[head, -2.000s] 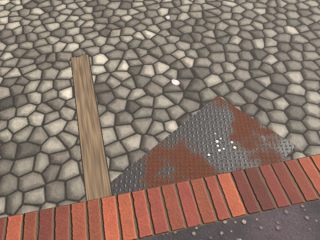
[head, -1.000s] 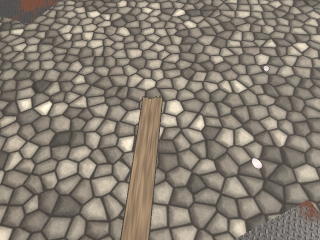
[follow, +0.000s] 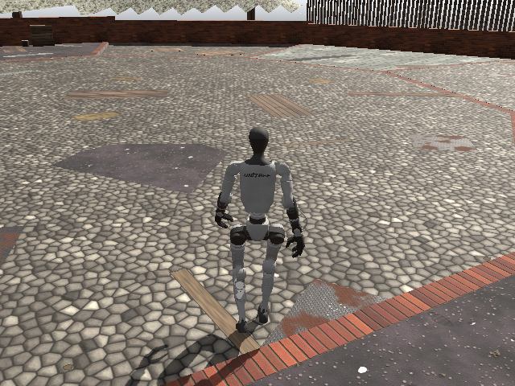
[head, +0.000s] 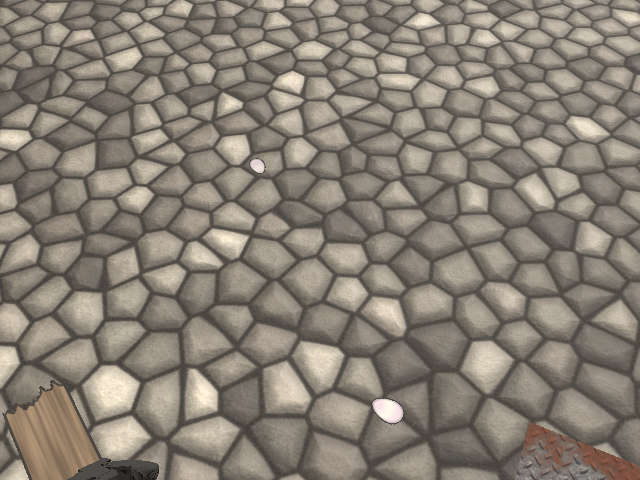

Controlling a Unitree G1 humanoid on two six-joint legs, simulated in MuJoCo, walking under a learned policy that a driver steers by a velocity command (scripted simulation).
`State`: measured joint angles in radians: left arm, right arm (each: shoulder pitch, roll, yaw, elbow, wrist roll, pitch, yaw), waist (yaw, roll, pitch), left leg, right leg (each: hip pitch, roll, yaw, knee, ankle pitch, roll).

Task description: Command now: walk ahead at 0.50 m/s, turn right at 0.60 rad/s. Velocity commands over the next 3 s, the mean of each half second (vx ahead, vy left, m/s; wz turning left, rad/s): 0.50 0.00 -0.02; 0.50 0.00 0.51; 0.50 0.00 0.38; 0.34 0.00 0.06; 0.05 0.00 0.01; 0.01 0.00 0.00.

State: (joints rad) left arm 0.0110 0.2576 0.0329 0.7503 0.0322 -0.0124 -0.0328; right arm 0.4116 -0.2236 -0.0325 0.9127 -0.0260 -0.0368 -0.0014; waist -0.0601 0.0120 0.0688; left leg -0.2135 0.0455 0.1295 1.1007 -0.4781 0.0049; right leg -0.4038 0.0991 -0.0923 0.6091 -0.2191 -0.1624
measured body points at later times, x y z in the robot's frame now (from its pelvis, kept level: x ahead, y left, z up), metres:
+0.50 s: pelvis +0.27 +0.04 +0.00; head +0.31 +0.05 +0.45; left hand +0.23 +0.30 -0.14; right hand +0.45 -0.19 -0.11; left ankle +0.37 +0.12 -0.72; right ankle +0.07 -0.04 -0.70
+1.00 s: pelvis +0.55 +0.06 +0.00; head +0.58 +0.07 +0.45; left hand +0.70 +0.35 -0.07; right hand +0.61 -0.23 -0.12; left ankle +0.37 +0.11 -0.72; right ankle +0.70 +0.00 -0.72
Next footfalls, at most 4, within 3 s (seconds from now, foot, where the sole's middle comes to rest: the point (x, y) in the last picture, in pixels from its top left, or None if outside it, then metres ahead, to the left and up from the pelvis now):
0.48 left None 0.41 0.12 -0.76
1.00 right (314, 347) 0.74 0.01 -0.76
1.50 left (181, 315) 0.84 0.32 -0.76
1.96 right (202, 225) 1.12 0.29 -0.76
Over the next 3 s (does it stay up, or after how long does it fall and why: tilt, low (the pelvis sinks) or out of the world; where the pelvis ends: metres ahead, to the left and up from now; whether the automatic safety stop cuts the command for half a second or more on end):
stays up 0.99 0.33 0.02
